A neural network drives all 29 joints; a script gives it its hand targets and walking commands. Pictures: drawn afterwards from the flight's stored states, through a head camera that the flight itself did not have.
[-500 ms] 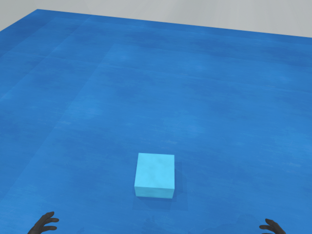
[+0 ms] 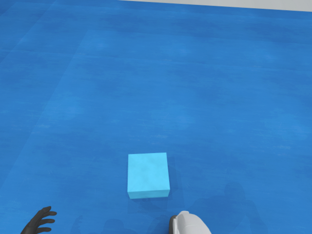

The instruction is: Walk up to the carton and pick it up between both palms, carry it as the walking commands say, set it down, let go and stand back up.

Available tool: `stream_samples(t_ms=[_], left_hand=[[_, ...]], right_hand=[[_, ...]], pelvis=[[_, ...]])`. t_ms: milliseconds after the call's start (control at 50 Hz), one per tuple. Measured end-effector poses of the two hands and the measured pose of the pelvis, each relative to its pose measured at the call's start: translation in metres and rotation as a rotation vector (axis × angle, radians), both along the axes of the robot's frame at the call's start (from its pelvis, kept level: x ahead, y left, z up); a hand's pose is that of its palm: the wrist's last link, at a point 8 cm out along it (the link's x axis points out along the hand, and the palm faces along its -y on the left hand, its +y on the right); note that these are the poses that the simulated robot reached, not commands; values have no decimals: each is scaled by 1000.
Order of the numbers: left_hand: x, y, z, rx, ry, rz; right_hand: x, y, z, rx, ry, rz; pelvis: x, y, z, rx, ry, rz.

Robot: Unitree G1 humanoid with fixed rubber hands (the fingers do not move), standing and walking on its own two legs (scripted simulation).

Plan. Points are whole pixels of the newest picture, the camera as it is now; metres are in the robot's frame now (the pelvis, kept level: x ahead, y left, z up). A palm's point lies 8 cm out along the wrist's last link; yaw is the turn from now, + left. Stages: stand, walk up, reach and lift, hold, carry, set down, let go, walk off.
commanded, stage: walk up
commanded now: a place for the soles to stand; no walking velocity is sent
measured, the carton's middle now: (148, 175) +0.48 +0.02 -0.69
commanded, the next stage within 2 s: stand in 1.98 s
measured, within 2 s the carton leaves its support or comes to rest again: neither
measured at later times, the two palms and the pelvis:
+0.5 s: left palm (33, 226) +0.16 +0.32 -0.10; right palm (275, 211) +0.17 -0.32 -0.09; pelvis +0.06 +0.00 +0.00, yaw +2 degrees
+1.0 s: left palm (23, 222) +0.17 +0.34 -0.09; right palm (270, 211) +0.17 -0.31 -0.10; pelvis +0.06 +0.01 +0.01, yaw +2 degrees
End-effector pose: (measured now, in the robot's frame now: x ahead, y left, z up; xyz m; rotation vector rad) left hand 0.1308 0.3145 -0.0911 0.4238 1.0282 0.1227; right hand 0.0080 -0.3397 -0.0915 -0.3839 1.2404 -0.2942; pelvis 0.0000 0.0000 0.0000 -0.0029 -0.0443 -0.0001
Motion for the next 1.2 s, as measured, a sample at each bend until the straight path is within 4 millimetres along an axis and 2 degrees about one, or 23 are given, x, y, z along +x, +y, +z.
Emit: stream_samples(t_ms=[60,100,140,220,340,460,560,660,740,860,940,1120,1200], left_hand=[[37,-12,-4,18,-73,-15],[50,-18,-3,19,-108,-6],[54,-19,1,20,-124,12],[54,-12,5,32,-128,42],[41,3,-7,6,-69,105],[28,3,-14,-19,8,124],[30,4,-11,-29,24,138],[35,7,-5,-27,28,145],[38,9,-2,-22,35,147],[38,8,1,-15,51,146],[38,12,3,10,45,145],[25,41,7,66,35,149],[15,45,5,67,47,156]], right_hand=[[13,-4,-21,18,15,-5],[29,-2,-32,30,8,4],[46,2,-36,39,-2,25],[72,7,-35,44,-12,79],[96,4,-23,0,-30,100],[149,12,-5,0,-123,114],[188,24,5,19,-185,135],[207,35,8,42,-208,140],[208,39,6,58,-197,133],[194,37,0,70,-153,108],[181,30,-5,68,-109,90],[134,26,-12,51,-18,72],[125,28,-13,52,-11,69]], pelvis=[[17,-10,-15,18,-6,14],[21,-12,-19,9,-12,16],[25,-13,-19,4,-15,25],[32,-12,-17,2,-7,39],[43,-5,-16,6,-5,34],[55,-1,-6,9,6,34],[61,3,0,8,8,29],[64,5,5,10,8,24],[65,6,7,12,9,22],[66,5,10,15,11,20],[61,5,8,12,19,28],[44,15,2,15,28,41],[41,17,1,14,21,43]])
